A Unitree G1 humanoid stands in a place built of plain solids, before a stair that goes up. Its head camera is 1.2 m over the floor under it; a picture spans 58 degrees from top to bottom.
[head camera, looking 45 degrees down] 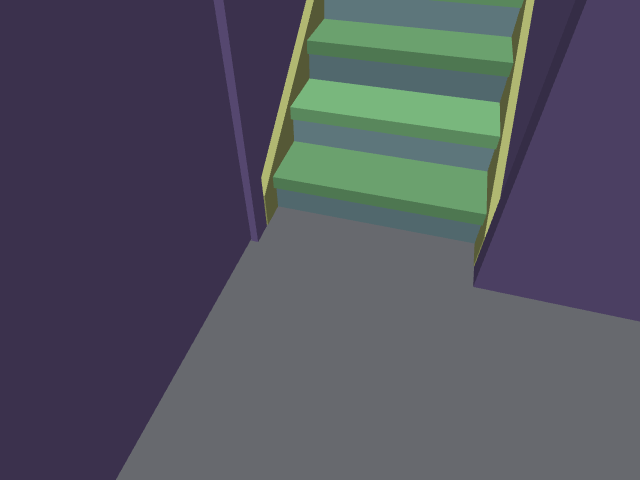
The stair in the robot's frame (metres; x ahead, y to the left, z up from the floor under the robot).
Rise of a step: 0.17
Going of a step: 0.24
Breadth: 0.81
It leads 16 degrees to the right of straight ahead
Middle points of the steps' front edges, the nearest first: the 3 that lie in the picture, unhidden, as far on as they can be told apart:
1.27 -0.20 0.17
1.50 -0.27 0.35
1.73 -0.34 0.52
